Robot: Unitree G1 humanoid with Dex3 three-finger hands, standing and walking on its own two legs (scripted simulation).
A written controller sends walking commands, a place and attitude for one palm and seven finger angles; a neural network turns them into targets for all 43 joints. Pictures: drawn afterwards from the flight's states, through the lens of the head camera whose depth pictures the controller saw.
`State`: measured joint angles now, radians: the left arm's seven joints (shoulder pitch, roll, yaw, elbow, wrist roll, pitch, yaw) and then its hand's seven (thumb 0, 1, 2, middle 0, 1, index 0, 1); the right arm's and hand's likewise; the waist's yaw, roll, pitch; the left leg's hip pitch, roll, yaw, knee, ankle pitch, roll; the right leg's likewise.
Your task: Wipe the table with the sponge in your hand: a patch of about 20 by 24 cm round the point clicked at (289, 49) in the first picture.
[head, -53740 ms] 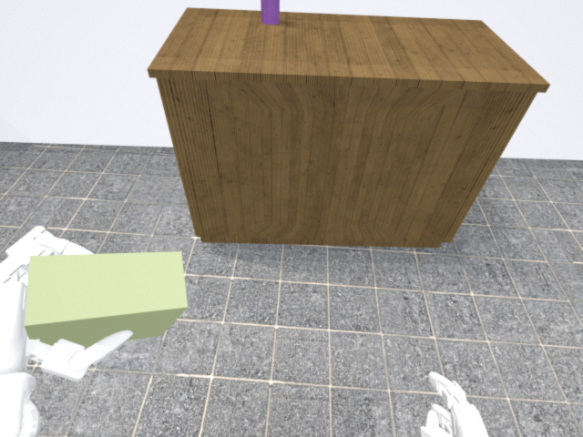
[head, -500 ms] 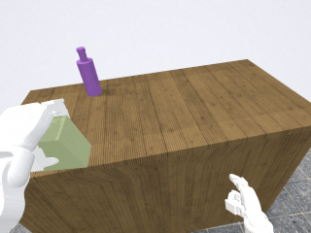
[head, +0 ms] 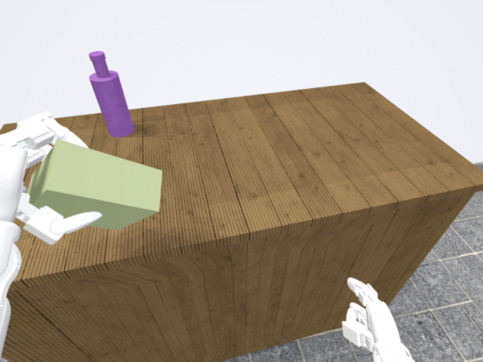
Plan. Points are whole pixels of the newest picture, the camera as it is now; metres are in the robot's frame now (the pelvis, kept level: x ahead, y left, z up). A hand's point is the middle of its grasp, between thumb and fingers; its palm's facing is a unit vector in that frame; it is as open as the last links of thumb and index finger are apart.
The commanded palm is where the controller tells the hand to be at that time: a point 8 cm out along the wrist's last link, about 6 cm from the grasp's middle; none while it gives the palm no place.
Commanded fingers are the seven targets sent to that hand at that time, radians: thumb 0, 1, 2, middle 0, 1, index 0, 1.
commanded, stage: step back with the hand held close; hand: left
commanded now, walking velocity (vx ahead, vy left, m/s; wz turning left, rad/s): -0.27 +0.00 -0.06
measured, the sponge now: (110, 196) +0.26 +0.23 +0.19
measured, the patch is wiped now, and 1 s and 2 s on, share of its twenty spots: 0.90 0.90 0.90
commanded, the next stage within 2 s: stop stepping back and stand still in 1.02 s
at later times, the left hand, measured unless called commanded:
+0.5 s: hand (40, 213) +0.18 +0.25 +0.25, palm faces +0.44 -0.76 -0.47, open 10.2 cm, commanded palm +0.12 +0.29 +0.27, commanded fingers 0.00 0.10 1.30 -1.20 -1.60 -1.20 -1.60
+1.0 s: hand out of the picture +0.03 +0.24 +0.24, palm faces +0.45 -0.81 -0.37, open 10.2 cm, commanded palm -0.03 +0.30 +0.27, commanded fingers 0.00 0.10 1.30 -1.20 -1.60 -1.20 -1.60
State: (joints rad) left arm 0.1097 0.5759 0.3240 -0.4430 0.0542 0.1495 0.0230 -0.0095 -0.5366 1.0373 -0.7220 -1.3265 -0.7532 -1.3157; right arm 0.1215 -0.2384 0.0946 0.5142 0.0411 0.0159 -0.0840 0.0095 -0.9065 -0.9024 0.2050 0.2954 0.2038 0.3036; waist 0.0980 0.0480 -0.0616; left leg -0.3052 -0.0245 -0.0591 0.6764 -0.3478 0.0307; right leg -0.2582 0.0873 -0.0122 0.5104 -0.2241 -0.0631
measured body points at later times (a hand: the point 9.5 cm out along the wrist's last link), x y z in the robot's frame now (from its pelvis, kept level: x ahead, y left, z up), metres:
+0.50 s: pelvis -0.05 +0.01 -0.01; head -0.03 +0.02 +0.44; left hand +0.15 +0.29 +0.27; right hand +0.10 -0.23 -0.10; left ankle +0.00 +0.11 -0.73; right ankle +0.03 -0.08 -0.73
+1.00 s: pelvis -0.18 +0.01 -0.03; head -0.15 +0.05 +0.42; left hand +0.00 +0.29 +0.26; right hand +0.00 -0.21 -0.10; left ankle -0.19 +0.15 -0.73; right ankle -0.02 -0.09 -0.72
